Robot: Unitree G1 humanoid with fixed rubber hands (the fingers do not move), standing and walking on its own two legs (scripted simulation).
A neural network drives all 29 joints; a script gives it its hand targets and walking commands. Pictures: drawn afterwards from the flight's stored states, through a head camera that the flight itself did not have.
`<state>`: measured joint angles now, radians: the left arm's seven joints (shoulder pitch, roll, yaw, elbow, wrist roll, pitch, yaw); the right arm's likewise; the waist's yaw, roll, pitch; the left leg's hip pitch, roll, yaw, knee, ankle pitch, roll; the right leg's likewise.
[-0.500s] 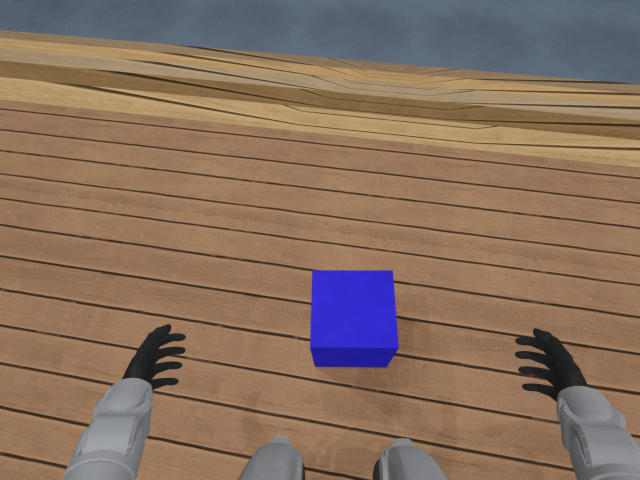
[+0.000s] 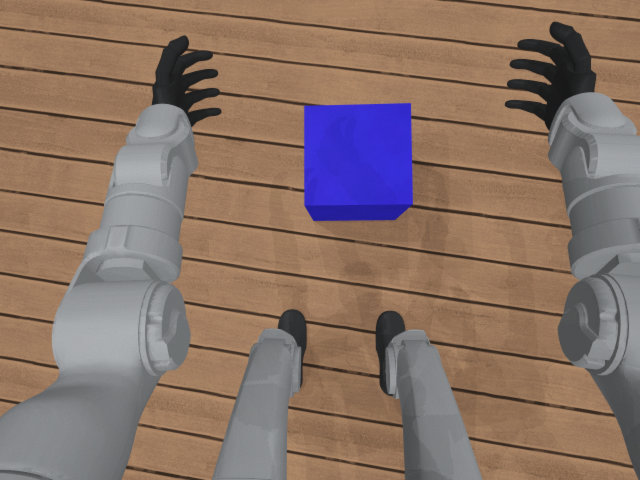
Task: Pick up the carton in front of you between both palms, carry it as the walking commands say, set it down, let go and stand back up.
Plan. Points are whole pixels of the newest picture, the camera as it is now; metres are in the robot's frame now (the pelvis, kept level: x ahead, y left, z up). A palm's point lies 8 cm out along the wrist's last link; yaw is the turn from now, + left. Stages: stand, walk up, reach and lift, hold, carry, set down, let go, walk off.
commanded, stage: reach and lift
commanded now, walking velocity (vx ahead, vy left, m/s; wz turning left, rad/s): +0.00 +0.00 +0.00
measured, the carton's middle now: (355, 170) +0.57 -0.03 -0.54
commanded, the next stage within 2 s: none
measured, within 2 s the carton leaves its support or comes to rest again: leaves its support in 2.00 s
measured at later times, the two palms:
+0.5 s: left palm (236, 121) +0.56 +0.17 -0.24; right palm (489, 115) +0.56 -0.21 -0.23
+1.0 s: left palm (265, 162) +0.56 +0.16 -0.44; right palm (447, 161) +0.56 -0.21 -0.44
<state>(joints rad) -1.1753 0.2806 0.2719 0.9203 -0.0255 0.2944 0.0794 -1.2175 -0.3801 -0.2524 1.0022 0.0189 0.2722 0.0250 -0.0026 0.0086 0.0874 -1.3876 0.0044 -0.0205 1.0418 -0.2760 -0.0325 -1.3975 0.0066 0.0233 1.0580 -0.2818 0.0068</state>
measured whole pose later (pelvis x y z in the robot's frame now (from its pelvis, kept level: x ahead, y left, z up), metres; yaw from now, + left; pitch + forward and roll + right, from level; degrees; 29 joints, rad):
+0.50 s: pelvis +0.05 +0.00 -0.07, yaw +1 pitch +55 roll +2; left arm -1.21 0.17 0.43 0.91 0.12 0.09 0.09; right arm -1.26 -0.26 -0.43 0.99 -0.12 0.08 0.01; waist -0.02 0.01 -0.07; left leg -1.86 -0.04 -0.06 1.33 -0.42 -0.06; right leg -1.87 0.04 0.07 1.35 -0.43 0.03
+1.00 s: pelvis -0.02 +0.01 -0.27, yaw +1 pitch +40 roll +2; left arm -1.60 0.34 0.18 1.13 -0.15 0.15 0.13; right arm -1.64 -0.46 -0.13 1.20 0.15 0.13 -0.05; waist -0.01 0.02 0.37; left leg -2.24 -0.07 -0.04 2.09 -0.56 -0.08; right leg -2.26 0.04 0.07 2.11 -0.55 0.05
